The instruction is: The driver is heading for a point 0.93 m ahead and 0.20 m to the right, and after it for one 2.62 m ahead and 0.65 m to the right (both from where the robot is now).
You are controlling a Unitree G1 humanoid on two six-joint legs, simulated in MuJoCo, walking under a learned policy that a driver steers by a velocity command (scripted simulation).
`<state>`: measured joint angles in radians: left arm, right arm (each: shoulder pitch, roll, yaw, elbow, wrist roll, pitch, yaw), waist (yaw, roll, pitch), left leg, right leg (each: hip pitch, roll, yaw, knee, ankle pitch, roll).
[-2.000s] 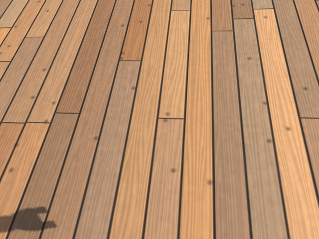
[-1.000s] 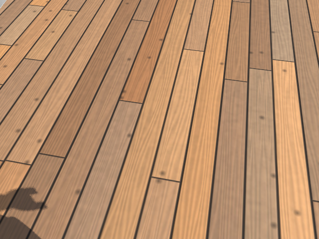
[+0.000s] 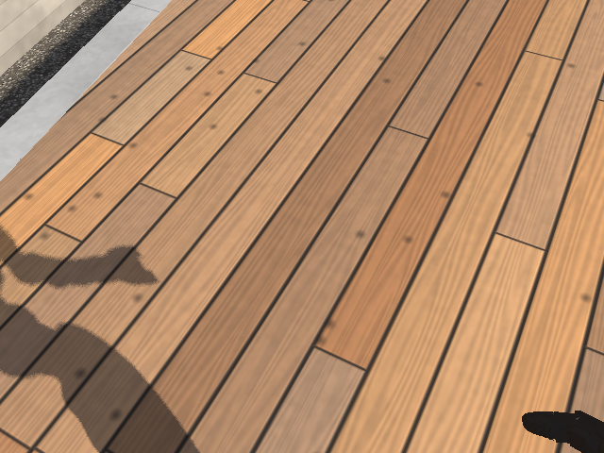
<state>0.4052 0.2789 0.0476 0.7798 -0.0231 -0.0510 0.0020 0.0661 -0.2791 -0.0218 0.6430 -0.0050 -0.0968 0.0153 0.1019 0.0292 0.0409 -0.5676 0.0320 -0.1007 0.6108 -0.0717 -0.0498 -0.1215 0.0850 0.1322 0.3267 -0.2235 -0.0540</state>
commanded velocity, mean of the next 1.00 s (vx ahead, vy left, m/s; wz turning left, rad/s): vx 0.50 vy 0.00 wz -0.46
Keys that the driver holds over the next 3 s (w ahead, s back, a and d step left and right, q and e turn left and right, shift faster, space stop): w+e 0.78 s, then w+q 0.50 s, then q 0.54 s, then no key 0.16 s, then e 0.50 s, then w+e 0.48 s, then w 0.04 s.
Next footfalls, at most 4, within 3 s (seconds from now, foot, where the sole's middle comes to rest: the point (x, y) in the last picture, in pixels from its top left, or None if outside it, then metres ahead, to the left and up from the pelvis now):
0.12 left None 0.23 0.14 -0.78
0.62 right None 0.44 -0.19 -0.78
1.14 left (409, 317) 0.81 -0.13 -0.78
1.60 right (497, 266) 0.98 -0.36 -0.78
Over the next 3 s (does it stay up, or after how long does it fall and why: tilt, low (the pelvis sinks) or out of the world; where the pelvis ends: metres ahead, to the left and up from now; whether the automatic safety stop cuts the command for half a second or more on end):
stays up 1.03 -0.26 -0.02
